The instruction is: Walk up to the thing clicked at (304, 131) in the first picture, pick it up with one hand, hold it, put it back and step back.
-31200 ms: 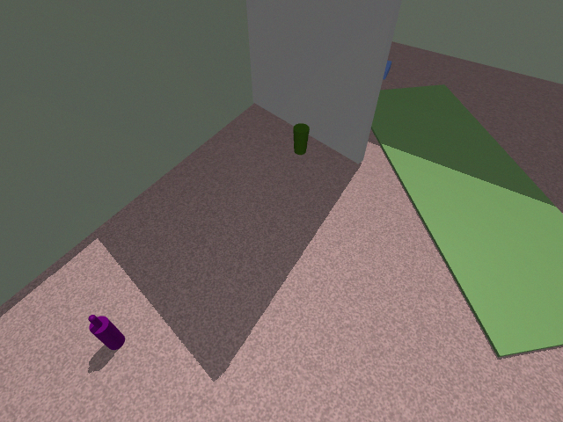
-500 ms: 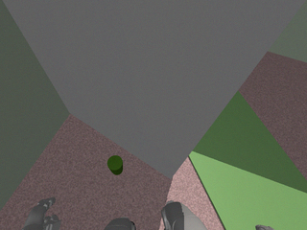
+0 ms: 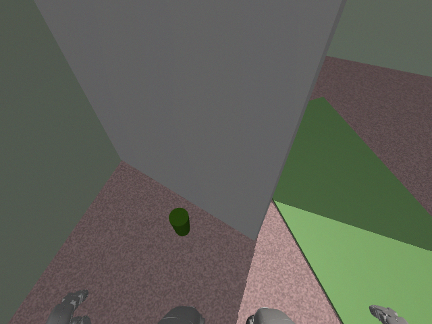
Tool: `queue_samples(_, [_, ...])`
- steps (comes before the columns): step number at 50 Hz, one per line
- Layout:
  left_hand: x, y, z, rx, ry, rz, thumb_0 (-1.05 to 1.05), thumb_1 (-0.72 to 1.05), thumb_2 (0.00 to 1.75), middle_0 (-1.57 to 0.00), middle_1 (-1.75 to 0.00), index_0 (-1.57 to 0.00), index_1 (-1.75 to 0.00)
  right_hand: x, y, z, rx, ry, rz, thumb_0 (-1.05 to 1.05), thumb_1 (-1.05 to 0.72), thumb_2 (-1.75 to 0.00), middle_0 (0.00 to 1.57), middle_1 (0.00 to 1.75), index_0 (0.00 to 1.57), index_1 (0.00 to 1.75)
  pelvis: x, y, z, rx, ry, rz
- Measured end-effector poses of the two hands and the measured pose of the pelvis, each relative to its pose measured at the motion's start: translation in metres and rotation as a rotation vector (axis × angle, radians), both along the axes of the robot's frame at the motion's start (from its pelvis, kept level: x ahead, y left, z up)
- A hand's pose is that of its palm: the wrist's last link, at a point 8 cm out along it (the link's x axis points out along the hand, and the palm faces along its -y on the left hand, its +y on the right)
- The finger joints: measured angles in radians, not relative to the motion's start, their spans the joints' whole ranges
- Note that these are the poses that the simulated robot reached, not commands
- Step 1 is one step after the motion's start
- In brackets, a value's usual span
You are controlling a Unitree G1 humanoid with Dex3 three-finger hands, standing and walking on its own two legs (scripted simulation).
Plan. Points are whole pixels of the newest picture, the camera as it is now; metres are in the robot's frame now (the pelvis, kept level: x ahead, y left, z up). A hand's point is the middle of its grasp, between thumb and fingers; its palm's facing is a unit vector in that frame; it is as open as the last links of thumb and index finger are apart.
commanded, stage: step back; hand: left
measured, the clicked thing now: (180, 223) +0.54 +0.19 -0.68
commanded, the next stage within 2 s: none
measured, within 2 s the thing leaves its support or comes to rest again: neither
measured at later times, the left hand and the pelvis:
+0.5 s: hand out of the picture -0.06 +0.25 -0.16, palm faces -0.06 -0.92 -0.39, open 7.4 cm; pelvis -0.16 -0.02 -0.01, yaw -3 degrees
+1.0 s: hand out of the picture -0.19 +0.24 -0.15, palm faces +0.01 -0.93 -0.36, open 7.4 cm; pelvis -0.32 -0.03 +0.00, yaw +0 degrees
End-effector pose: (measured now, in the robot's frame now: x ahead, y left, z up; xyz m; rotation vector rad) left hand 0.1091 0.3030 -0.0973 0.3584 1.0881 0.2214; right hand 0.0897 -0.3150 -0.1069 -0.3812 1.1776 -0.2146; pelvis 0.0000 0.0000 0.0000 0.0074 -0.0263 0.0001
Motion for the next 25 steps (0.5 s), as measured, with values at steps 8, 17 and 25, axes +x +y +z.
queue_samples(8, [-0.038, 0.020, -0.016, -0.032, 0.003, 0.014, 0.01, 0.90, 0.90, -0.20, -0.30, -0.20, -0.30, -0.052, 0.019, 0.013, -0.030, 0.014, 0.029, 0.01, -0.90, -0.90, 0.20, 0.30, 0.20, 0.30, -0.047, 0.013, -0.001, -0.022, -0.018, 0.019])
queue_samples(17, [-0.109, 0.018, -0.019, -0.026, 0.077, 0.008, 0.01, 0.90, 0.90, -0.20, -0.30, -0.20, -0.30, -0.089, 0.013, 0.026, -0.046, -0.072, 0.013, 0.01, -0.90, -0.90, 0.21, 0.30, 0.21, 0.30, -0.098, 0.005, 0.003, -0.037, -0.009, -0.036])
queue_samples(25, [-0.176, -0.008, -0.021, 0.004, 0.106, -0.020, 0.01, 0.90, 0.90, -0.20, -0.30, -0.20, -0.30, -0.139, -0.023, 0.001, -0.024, -0.120, -0.010, 0.01, -0.90, -0.90, 0.21, 0.30, 0.21, 0.30, -0.159, -0.018, -0.015, -0.049, -0.024, -0.059])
